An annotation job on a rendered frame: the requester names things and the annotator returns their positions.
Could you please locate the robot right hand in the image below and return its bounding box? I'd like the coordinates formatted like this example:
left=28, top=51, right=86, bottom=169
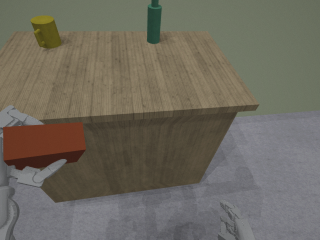
left=218, top=199, right=256, bottom=240

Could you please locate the robot left hand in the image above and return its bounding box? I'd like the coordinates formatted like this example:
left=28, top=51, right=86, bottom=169
left=0, top=105, right=67, bottom=188

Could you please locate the table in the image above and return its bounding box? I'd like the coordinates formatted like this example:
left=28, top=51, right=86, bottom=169
left=0, top=31, right=260, bottom=203

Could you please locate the robot left forearm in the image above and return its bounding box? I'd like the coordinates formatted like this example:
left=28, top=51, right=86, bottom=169
left=0, top=186, right=20, bottom=240

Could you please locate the sponge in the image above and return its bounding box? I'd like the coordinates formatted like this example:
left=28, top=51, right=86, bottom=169
left=3, top=122, right=86, bottom=171

